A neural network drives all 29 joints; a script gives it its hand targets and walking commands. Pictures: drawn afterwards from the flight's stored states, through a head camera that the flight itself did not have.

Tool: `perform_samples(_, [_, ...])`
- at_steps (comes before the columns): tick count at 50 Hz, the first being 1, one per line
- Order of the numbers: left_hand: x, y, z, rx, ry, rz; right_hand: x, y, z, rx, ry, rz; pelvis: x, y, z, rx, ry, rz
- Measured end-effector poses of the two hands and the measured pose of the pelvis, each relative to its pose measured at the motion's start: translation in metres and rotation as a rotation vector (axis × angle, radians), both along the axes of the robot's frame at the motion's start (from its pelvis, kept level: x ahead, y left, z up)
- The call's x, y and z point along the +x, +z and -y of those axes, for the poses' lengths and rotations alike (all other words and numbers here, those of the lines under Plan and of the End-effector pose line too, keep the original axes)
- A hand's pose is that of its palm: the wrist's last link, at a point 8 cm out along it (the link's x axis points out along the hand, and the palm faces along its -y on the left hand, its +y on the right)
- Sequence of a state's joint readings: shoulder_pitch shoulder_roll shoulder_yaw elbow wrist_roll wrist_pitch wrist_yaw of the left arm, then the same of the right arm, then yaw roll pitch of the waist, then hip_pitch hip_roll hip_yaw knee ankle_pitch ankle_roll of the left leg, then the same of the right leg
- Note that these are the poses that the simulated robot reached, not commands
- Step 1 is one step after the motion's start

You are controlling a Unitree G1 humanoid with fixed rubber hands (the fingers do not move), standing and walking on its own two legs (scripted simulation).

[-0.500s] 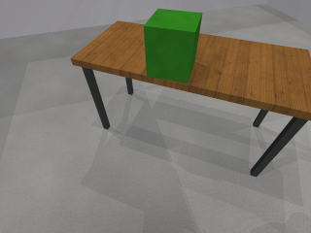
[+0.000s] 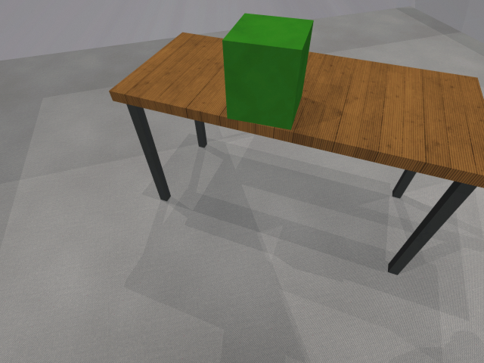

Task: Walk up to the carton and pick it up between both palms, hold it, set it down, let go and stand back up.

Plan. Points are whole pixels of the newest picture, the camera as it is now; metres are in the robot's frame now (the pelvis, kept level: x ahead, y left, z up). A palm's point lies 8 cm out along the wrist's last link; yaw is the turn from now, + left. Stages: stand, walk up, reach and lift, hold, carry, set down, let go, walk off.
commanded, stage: stand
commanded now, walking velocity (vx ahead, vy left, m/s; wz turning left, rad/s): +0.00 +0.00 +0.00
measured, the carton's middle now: (268, 72) +0.91 -0.05 +0.02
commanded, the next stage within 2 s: walk up in 0.34 s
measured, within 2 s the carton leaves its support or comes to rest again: neither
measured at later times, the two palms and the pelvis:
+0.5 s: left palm out of the picture -0.03 +0.20 -0.15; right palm out of the picture -0.03 -0.20 -0.15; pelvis +0.00 +0.00 +0.00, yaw +0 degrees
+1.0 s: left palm out of the picture +0.07 +0.43 -0.14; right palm out of the picture +0.08 -0.09 -0.12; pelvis +0.06 +0.16 +0.00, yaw -10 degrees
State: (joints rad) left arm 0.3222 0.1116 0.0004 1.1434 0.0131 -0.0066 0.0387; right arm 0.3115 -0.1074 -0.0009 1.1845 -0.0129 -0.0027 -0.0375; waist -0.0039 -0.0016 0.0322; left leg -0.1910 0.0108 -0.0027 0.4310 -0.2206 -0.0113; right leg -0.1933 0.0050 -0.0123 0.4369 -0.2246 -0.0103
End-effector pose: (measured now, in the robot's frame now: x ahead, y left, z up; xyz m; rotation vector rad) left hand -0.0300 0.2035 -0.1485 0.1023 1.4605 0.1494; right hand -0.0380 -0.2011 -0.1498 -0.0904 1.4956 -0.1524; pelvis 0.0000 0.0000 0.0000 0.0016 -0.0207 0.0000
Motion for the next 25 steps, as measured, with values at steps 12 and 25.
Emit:
perform_samples(12, [-0.0012,-0.0005,0.0008,-0.008,0.001,-0.006,-0.0002,0.0009,-0.0018,0.000,0.002,-0.004,0.0016,0.0001,-0.0013,0.000,0.001,-0.005])
perform_samples(25, [-0.0003,0.0000,-0.0003,-0.007,0.002,-0.008,0.0055,0.0006,-0.0040,0.003,0.003,0.006,0.0047,0.0002,-0.0027,0.000,0.002,-0.007])
